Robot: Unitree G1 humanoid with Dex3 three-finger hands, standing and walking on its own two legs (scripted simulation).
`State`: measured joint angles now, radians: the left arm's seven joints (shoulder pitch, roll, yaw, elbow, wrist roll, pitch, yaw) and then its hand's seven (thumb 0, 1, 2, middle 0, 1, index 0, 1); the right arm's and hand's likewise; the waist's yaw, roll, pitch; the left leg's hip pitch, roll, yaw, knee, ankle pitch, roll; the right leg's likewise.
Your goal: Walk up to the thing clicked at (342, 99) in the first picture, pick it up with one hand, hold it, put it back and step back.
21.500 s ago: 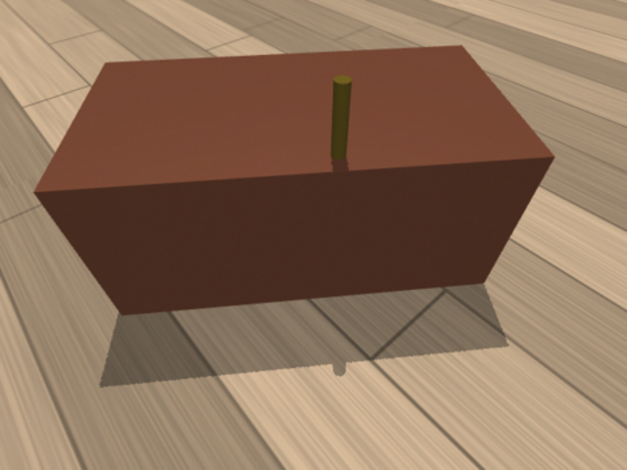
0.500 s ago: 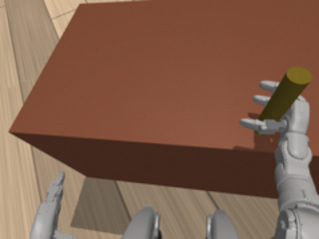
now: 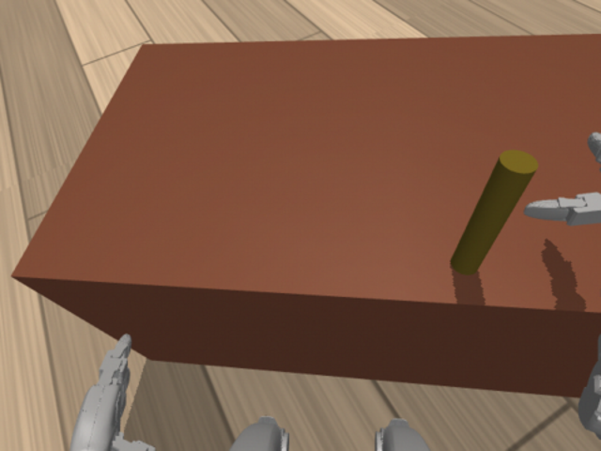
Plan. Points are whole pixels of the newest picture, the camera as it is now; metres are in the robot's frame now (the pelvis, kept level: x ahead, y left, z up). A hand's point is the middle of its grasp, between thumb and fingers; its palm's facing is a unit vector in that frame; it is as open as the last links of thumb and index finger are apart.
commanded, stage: rise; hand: right
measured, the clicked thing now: (487, 220) +0.44 -0.21 +0.01
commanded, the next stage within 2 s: sink last in 0.02 s
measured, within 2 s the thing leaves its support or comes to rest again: rests again in 1.16 s
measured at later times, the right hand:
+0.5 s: hand out of the picture +0.33 -0.36 +0.07, palm faces +0.44 +0.81 -0.39, open 17.2 cm
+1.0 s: hand (550, 426) +0.18 -0.21 +0.04, palm faces +0.28 +0.92 -0.29, open 17.4 cm
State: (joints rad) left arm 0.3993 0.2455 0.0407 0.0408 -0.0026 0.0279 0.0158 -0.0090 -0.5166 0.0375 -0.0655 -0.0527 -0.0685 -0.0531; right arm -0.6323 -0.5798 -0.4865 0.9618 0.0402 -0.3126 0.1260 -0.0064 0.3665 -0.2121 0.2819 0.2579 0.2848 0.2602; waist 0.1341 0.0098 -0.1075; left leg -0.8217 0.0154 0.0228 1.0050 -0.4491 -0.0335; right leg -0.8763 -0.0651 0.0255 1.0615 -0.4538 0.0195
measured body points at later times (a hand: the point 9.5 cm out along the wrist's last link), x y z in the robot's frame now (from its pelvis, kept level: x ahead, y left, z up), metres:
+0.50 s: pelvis +0.03 -0.01 +0.04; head +0.06 -0.02 +0.49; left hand +0.19 +0.24 -0.01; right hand +0.30 -0.40 +0.10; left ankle +0.02 +0.15 -0.67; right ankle +0.03 -0.13 -0.67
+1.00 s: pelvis +0.02 +0.02 +0.04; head +0.02 +0.03 +0.49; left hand +0.19 +0.28 -0.02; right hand +0.16 -0.25 +0.06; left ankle +0.02 +0.15 -0.67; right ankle +0.03 -0.13 -0.67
